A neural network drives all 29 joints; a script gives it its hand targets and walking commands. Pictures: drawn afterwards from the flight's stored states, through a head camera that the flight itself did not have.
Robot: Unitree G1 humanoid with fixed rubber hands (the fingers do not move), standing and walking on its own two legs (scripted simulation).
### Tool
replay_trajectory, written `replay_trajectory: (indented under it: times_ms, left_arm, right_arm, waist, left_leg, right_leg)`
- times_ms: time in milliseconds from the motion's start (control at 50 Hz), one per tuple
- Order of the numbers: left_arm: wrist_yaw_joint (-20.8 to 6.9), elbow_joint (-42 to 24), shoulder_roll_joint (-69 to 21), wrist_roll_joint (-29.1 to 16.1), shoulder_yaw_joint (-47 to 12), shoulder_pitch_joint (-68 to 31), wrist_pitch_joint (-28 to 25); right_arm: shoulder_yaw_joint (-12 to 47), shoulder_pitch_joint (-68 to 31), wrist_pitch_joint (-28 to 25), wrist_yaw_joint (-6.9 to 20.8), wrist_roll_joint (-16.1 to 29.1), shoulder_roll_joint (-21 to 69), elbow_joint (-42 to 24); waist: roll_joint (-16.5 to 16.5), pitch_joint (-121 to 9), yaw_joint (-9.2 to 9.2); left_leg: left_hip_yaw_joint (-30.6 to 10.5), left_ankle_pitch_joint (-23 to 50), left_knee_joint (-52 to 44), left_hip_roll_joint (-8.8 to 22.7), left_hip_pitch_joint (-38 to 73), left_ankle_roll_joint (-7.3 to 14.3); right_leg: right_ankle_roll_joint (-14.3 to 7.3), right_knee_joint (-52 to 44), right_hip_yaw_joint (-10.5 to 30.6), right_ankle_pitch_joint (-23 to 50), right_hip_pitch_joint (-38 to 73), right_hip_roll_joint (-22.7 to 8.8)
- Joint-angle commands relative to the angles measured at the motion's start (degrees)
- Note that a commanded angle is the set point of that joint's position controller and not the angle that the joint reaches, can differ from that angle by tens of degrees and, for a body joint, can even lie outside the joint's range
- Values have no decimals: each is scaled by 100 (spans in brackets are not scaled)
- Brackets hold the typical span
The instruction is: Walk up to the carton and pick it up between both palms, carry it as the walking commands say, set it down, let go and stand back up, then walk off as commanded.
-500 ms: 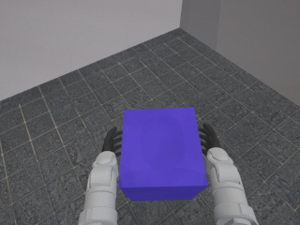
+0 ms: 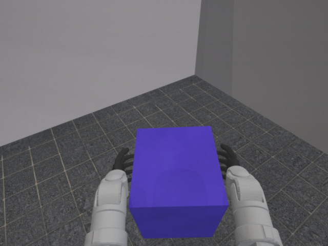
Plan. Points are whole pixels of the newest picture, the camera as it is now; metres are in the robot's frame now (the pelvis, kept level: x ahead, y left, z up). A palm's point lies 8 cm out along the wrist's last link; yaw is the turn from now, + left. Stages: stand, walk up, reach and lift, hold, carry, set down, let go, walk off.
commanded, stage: reach and lift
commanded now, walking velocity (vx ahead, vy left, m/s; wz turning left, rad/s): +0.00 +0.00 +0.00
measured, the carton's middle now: (175, 184) +0.31 +0.00 -0.03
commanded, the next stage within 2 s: hold in 1.04 s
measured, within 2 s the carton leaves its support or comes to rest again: neither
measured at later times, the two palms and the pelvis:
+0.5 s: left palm (118, 173) +0.30 +0.15 +0.04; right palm (231, 168) +0.31 -0.14 +0.05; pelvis +0.01 +0.01 +0.00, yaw +0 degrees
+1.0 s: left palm (117, 179) +0.29 +0.15 +0.04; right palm (232, 175) +0.29 -0.14 +0.05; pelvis +0.00 +0.00 +0.00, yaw +0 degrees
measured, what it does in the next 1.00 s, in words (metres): stands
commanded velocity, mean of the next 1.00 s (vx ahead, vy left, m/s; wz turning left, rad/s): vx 0.00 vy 0.00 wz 0.00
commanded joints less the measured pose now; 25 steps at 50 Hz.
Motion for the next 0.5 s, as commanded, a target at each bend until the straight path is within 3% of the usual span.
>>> replay_trajectory:
  times_ms: [0, 120, 180, 320, 480]
  left_arm:
    - [-1411, -283, -5554, -1451, -3413, -3861, -122]
    - [-1437, -79, -5619, -1494, -3214, -4194, -45]
    - [-1434, -102, -5727, -1595, -3240, -4363, -74]
    - [-1353, -491, -5838, -1627, -3453, -4125, -24]
    - [-1321, -655, -5651, -1530, -3528, -3440, 98]
  right_arm:
    - [3291, -3576, 69, 1579, 1396, 5718, 13]
    - [2929, -3852, 150, 1630, 1242, 5611, 359]
    - [2991, -4078, 106, 1634, 1362, 5675, 251]
    - [3174, -3723, 165, 1598, 1468, 5796, -31]
    - [3340, -3118, 310, 1534, 1465, 5662, -362]
  waist:
    - [72, -1428, 25]
    - [9, -1203, -116]
    - [46, -1469, -89]
    - [108, -1921, -127]
    - [95, -1562, -106]
  left_leg:
    - [238, -69, -403, -516, 455, 155]
    - [222, -467, -473, -477, 451, 158]
    - [223, -363, -443, -489, 474, 143]
    - [140, 603, -353, -496, 705, 68]
    - [103, 971, -429, -517, 771, 78]
  right_leg:
    - [-57, -483, -96, -67, 301, 448]
    - [-88, -514, -152, -433, 272, 444]
    - [-91, -464, -159, -252, 445, 437]
    - [-75, -361, -172, 687, 763, 479]
    - [-42, -456, -102, 1061, 773, 501]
